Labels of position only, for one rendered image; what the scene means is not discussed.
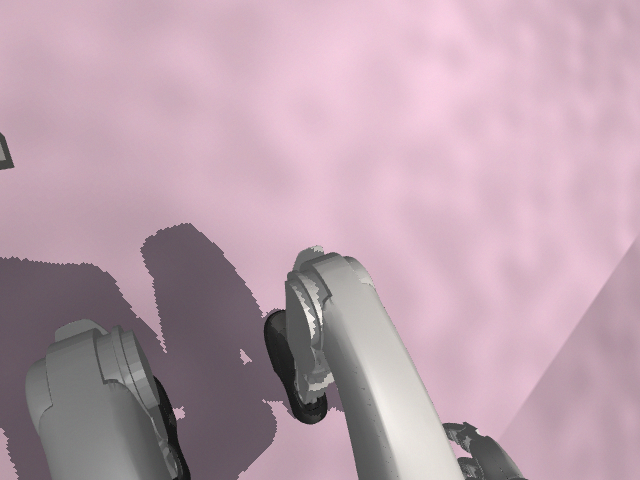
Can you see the right robot foot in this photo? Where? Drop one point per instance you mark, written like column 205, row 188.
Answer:
column 283, row 364

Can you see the small box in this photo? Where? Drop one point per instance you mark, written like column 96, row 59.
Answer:
column 5, row 157

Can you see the left robot foot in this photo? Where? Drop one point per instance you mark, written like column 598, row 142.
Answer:
column 170, row 423

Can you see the right robot hand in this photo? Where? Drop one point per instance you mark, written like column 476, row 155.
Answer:
column 489, row 462

